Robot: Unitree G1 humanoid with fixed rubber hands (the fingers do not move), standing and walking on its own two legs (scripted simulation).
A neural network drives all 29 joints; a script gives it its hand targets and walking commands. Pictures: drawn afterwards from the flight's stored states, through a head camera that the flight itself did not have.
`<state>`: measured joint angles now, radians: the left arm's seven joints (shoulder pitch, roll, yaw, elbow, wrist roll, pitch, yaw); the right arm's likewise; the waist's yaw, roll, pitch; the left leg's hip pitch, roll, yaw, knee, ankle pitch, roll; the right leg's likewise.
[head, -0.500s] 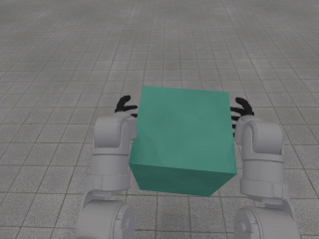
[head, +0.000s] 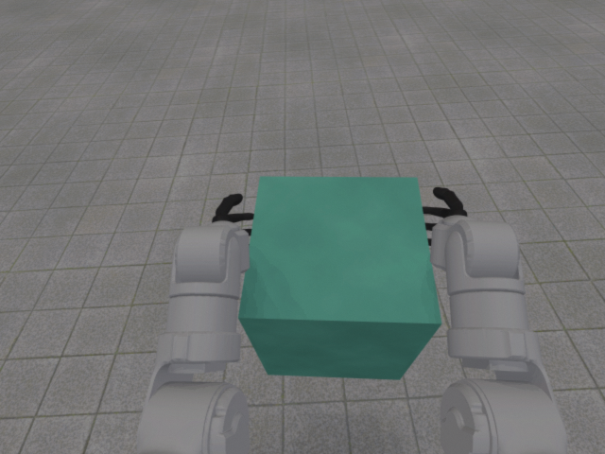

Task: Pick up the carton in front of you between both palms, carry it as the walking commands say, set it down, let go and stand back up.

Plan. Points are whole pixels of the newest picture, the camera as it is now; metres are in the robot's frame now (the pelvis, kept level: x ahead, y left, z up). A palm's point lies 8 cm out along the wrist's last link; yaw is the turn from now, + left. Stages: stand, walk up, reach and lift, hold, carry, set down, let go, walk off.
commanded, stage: carry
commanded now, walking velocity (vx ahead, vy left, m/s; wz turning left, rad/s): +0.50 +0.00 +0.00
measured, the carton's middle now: (335, 285) +0.38 -0.01 +0.02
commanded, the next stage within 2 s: none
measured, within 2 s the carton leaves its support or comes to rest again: neither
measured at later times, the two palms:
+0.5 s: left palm (230, 165) +0.57 +0.16 +0.09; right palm (399, 163) +0.56 -0.12 +0.09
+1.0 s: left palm (249, 86) +0.84 +0.16 +0.10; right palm (379, 79) +0.85 -0.12 +0.10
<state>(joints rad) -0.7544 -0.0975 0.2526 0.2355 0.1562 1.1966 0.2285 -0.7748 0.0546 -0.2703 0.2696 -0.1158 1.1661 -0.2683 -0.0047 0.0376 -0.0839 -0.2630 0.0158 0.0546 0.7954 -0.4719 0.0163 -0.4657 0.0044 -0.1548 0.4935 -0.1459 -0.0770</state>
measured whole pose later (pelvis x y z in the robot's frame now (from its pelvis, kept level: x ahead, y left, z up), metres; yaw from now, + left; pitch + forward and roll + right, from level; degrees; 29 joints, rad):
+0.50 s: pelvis +0.28 +0.04 +0.02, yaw -1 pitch +5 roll +0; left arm -0.34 -0.17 0.16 -0.06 0.17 1.22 0.20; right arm -0.36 0.18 -0.16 -0.04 -0.17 1.19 -0.26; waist -0.02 0.02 -0.11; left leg -0.28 0.06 0.20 0.39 -0.19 0.03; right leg -0.45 -0.05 -0.09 0.92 -0.46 0.02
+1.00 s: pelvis +0.56 +0.01 +0.02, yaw +1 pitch +4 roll +0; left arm -0.34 -0.17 0.13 -0.11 0.09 1.23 0.28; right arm -0.33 0.17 -0.18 -0.11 -0.13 1.19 -0.26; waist 0.03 -0.01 -0.11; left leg -0.47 0.08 0.18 0.49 -0.18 -0.01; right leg -0.13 -0.07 -0.22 0.35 -0.29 0.01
